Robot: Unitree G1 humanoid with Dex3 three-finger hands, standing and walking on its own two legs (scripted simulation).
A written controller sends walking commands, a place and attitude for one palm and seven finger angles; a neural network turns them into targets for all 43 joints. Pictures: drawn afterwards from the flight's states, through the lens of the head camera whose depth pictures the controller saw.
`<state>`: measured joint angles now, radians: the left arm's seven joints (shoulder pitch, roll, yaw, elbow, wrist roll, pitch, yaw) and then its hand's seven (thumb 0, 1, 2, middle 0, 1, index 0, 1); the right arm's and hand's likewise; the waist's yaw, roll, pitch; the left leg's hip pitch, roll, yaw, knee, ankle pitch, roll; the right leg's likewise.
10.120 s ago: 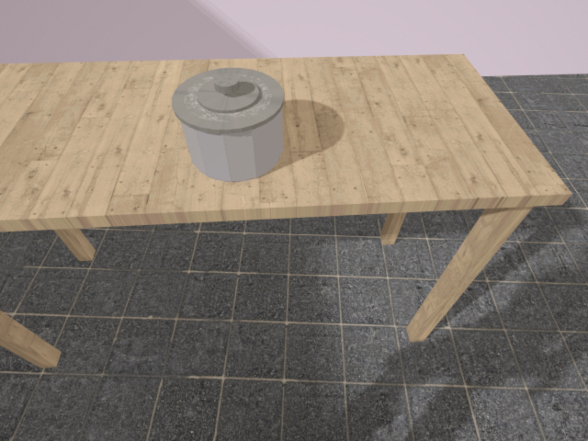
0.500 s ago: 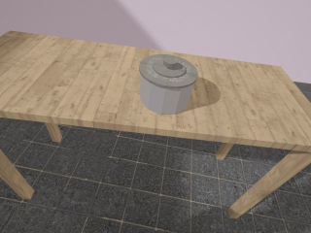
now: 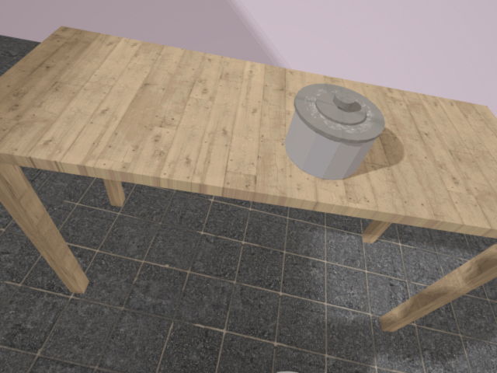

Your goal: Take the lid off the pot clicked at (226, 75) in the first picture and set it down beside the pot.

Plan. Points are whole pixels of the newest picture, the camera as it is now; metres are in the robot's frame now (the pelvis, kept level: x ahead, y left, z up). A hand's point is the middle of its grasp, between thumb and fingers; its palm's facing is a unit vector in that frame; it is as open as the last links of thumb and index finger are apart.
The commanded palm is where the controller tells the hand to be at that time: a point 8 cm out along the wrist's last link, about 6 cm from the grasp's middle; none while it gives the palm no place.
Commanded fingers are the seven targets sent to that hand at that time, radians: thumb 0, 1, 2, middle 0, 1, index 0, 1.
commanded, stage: look again from close up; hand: left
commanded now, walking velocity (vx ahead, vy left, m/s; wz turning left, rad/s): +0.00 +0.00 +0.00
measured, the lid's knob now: (344, 100) +0.59 -0.13 +0.16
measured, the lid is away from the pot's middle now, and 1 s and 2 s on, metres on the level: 0.00 0.00 0.00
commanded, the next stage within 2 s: shuffle to correct the standing spot in 1.28 s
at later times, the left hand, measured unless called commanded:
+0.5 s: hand out of the picture +0.00 +0.29 -0.19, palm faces +0.07 -0.98 -0.20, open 7.4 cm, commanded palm none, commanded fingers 0.00 0.90 0.90 -0.20 -0.30 -0.20 -0.30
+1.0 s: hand out of the picture -0.11 +0.28 -0.17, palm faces +0.05 -0.98 -0.18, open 7.3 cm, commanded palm none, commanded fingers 0.00 0.90 0.90 -0.20 -0.30 -0.20 -0.30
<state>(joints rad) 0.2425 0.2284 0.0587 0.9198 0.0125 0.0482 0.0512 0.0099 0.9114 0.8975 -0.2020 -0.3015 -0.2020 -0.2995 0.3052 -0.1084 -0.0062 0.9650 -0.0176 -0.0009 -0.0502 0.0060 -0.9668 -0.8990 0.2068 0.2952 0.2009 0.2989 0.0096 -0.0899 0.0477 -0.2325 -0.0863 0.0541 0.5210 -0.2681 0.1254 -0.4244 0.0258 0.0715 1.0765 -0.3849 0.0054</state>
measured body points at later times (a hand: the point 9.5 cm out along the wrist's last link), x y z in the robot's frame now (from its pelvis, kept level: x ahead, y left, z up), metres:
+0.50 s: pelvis -0.08 +0.09 -0.02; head -0.07 +0.12 +0.43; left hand +0.00 +0.34 -0.17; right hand -0.08 -0.12 -0.16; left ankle -0.02 +0.19 -0.73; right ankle -0.09 -0.04 -0.68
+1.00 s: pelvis -0.12 +0.10 +0.00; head -0.11 +0.11 +0.45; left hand -0.11 +0.33 -0.15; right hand -0.13 -0.11 -0.15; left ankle -0.06 +0.20 -0.73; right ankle -0.10 -0.02 -0.73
